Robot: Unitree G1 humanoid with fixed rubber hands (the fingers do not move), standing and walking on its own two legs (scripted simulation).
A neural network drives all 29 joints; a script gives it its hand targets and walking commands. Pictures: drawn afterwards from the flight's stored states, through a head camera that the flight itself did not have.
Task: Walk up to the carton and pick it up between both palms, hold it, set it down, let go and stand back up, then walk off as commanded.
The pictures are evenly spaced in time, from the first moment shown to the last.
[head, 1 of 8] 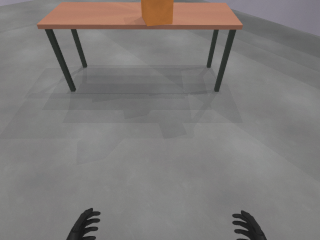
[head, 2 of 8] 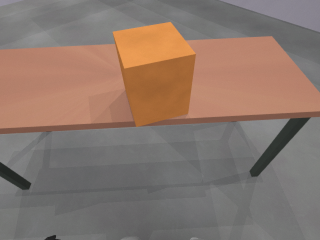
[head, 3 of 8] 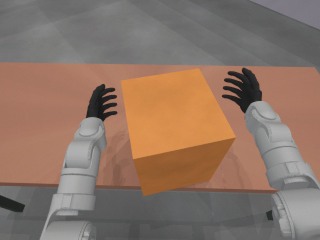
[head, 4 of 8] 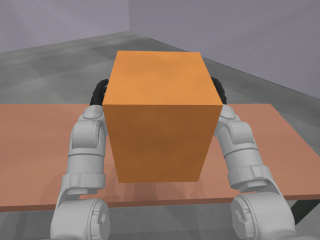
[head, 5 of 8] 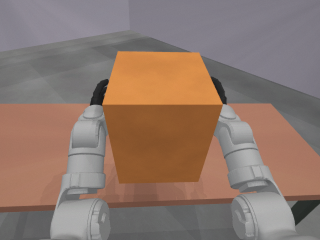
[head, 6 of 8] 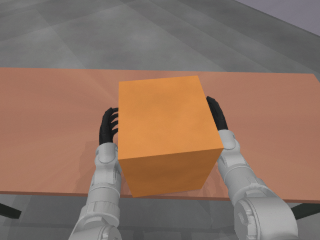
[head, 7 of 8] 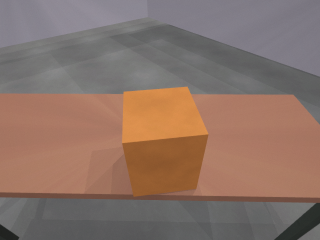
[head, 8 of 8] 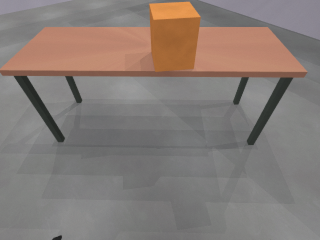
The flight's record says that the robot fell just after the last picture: no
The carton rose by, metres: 0.17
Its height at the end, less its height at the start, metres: +0.00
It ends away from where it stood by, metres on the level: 0.02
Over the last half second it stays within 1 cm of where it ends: yes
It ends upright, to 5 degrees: yes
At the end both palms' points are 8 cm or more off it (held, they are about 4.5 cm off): yes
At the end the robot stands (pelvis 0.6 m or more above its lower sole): yes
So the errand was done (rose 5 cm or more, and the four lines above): yes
